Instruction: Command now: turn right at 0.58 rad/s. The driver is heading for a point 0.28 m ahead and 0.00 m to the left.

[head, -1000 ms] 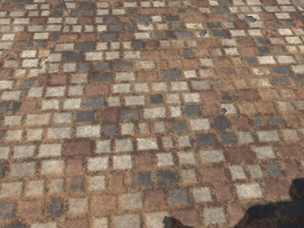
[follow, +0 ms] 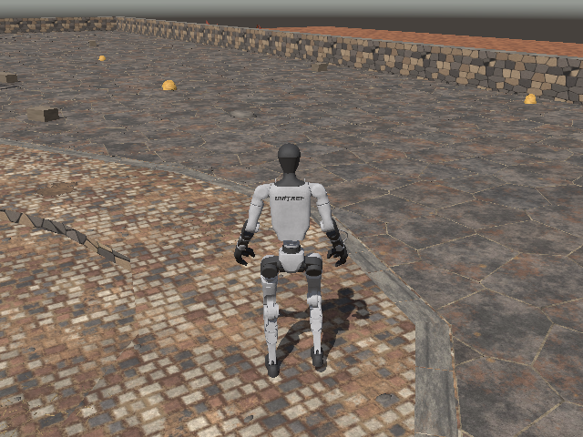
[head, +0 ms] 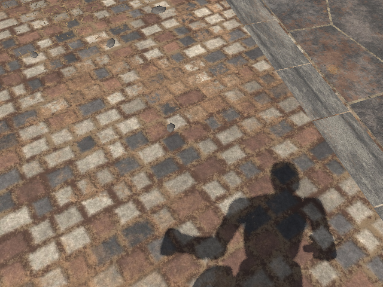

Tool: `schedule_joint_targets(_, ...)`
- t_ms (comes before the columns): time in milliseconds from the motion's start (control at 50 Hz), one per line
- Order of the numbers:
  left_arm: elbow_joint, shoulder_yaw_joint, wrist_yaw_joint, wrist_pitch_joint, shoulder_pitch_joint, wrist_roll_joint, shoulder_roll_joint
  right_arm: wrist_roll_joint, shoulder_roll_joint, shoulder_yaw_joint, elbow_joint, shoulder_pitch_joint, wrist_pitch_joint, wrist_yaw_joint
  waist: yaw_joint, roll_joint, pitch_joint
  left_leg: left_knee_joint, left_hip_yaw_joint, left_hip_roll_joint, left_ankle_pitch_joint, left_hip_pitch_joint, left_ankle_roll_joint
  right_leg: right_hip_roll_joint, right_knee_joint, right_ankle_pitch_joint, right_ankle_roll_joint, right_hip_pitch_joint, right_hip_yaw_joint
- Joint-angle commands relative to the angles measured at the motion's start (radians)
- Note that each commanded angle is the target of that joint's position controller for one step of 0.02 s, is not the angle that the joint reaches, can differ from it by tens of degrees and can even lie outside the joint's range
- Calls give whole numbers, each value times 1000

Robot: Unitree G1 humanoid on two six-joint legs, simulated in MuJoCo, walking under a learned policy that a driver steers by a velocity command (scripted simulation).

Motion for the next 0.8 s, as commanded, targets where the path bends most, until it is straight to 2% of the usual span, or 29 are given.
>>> schedule_joint_targets(20,-111,10,-13,-14,-68,0,70,10,-218,-66,-63,-27,-6,7,-23,185,-113,-107,-160,272,348,133,213,-7,-122,-15,-19,12,-54)
schedule_joint_targets(60,-118,15,-20,-8,-59,-3,78,23,-226,-70,-55,-26,-7,16,-17,195,-117,-76,-146,286,380,141,199,5,-211,0,-45,59,-77)
schedule_joint_targets(100,-112,22,-28,-2,-18,-4,75,44,-228,-72,-48,-45,-7,21,18,190,-125,-3,-109,281,383,131,154,27,-378,96,-87,154,-105)
schedule_joint_targets(120,-94,29,-26,-1,27,-4,80,53,-214,-70,-35,-27,-8,22,34,169,-145,50,-70,257,261,82,111,59,-478,164,-118,258,-123)
schedule_joint_targets(140,-73,47,-16,-2,97,-7,122,42,-169,-58,-15,20,-11,26,49,74,-168,178,-7,208,75,-52,46,43,-535,234,-161,429,-51)
schedule_joint_targets(160,-72,74,1,-13,194,-14,227,-9,-80,-26,-58,-25,-13,31,66,-208,-175,542,77,83,-378,-374,-42,-207,-569,340,-270,620,316)
schedule_joint_targets(180,-89,71,-14,-52,200,11,268,-4,-109,-33,-110,-91,-28,27,96,-246,-180,719,-112,-34,-465,-587,-63,-351,-662,88,-468,566,647)
schedule_joint_targets(200,-84,51,-23,-81,188,12,195,25,-168,-48,-116,-144,-41,33,113,-153,-132,768,-188,6,-379,-636,-45,-316,-717,-88,-453,556,596)
schedule_joint_targets(220,-71,30,-19,-95,151,6,143,38,-197,-56,-105,-135,-49,43,81,-140,-79,738,-184,34,-264,-649,-21,-283,-736,-183,-398,517,507)
schedule_joint_targets(240,-74,16,-12,-100,114,4,110,29,-194,-58,-69,-105,-55,43,61,-102,-65,698,-179,56,-170,-627,-19,-241,-742,-174,-355,496,439)
schedule_joint_targets(260,-72,6,-6,-101,86,6,95,19,-188,-56,-57,-92,-58,46,47,-117,-46,649,-174,64,-90,-599,-29,-211,-760,-112,-335,471,380)
schedule_joint_targets(280,-71,1,0,-107,83,16,94,19,-174,-52,-39,-79,-62,52,41,-128,-45,643,-160,62,-18,-562,-36,-187,-777,-38,-324,449,329)
schedule_joint_targets(320,-57,1,6,-124,102,30,103,27,-151,-42,-14,-67,-68,58,45,-93,-50,599,-150,62,86,-546,-47,-176,-794,98,-316,459,249)
schedule_joint_targets(360,-39,-3,9,-130,113,34,101,19,-130,-32,-11,-94,-69,55,49,-58,-30,497,-147,55,131,-513,-64,-160,-785,326,-305,448,177)
schedule_joint_targets(400,-21,-3,12,-125,106,34,108,12,-101,-19,-9,-107,-70,55,47,-70,-34,379,-135,42,164,-437,-79,-136,-753,552,-290,428,98)
schedule_joint_targets(440,-1,0,14,-116,114,29,119,13,-84,-9,-9,-126,-69,61,57,-80,-42,284,-123,30,197,-357,-83,-128,-724,652,-283,402,55)
schedule_joint_targets(500,30,2,9,-105,139,19,125,19,-92,-7,-14,-149,-67,71,70,-78,-37,204,-120,9,190,-302,-64,-150,-680,681,-292,405,70)
schedule_joint_targets(540,42,3,8,-99,133,12,123,17,-107,-11,-19,-147,-70,75,63,-83,-40,162,-122,-5,145,-277,-36,-167,-632,709,-290,429,97)
schedule_joint_targets(580,48,0,11,-92,109,2,114,9,-124,-20,-1,-80,-77,74,16,-75,-78,56,-108,-30,190,-166,2,-149,-540,726,-262,445,108)
schedule_joint_targets(600,57,-5,13,-94,128,5,98,-2,-151,-29,14,-29,-83,66,-8,-46,-117,-20,-121,-25,364,-38,28,-102,-464,756,-225,428,90)
schedule_joint_targets(620,43,-18,15,-104,163,33,66,-15,-225,-42,15,33,-88,56,-3,46,-232,55,-243,109,780,186,86,-40,-326,586,-167,337,57)
schedule_joint_targets(640,56,-39,14,-108,274,48,9,-22,-212,-33,32,71,-76,47,29,202,-372,93,-436,285,893,420,256,39,-111,174,-92,155,30)
schedule_joint_targets(660,58,-33,14,-97,207,37,46,0,-126,-11,43,96,-63,48,-22,258,-390,8,-541,336,811,378,324,67,30,-276,-48,102,69)
schedule_joint_targets(680,45,-17,14,-80,167,12,92,11,-114,0,47,48,-58,52,-14,195,-306,-40,-505,310,579,291,295,36,100,-321,-39,56,89)
schedule_joint_targets(700,49,-15,20,-63,137,5,86,10,-113,3,42,-11,-54,53,1,146,-229,-70,-463,273,405,211,256,16,118,-297,-35,23,76)
schedule_joint_targets(720,48,-15,26,-46,129,11,75,10,-113,6,37,-76,-50,55,22,130,-155,-110,-413,243,276,99,223,-6,49,-266,-30,34,67)
schedule_joint_targets(740,55,-14,33,-31,136,17,67,4,-115,6,32,-127,-47,54,44,149,-122,-142,-376,209,164,13,193,-22,-38,-216,-26,90,61)
schedule_joint_targets(760,67,-20,37,-25,154,19,44,-3,-120,4,33,-159,-39,53,57,174,-104,-157,-337,177,124,-62,181,-10,-107,-173,-22,158,34)
schedule_joint_targets(800,91,-27,37,-29,184,25,20,-6,-113,5,41,-167,-32,47,59,182,-126,-149,-285,150,99,-98,178,-3,-232,-40,-31,258,8)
